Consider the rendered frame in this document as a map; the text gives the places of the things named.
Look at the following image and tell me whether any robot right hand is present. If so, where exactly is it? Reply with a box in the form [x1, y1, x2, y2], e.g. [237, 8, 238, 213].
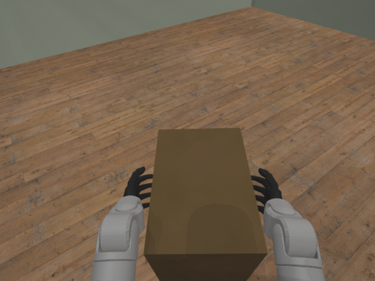
[251, 168, 282, 214]

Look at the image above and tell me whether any right robot forearm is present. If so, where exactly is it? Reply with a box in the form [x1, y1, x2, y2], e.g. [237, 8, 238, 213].
[263, 198, 325, 281]

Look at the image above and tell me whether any robot left hand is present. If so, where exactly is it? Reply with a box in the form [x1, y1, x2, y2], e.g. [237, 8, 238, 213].
[123, 167, 153, 209]

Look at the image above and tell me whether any left robot forearm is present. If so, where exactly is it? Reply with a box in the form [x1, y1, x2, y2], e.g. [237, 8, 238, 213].
[91, 196, 145, 281]

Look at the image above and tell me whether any carton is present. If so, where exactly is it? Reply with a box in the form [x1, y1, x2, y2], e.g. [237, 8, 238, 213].
[144, 128, 268, 281]

